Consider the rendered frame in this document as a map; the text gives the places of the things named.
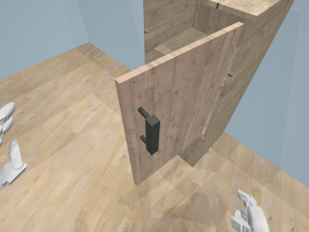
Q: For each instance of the left robot hand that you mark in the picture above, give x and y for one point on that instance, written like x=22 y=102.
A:
x=13 y=169

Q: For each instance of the right robot hand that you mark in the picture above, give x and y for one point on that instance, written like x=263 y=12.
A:
x=251 y=220

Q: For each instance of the handle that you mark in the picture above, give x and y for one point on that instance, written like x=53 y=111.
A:
x=152 y=128

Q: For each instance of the cupboard door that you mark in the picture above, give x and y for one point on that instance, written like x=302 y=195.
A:
x=179 y=89

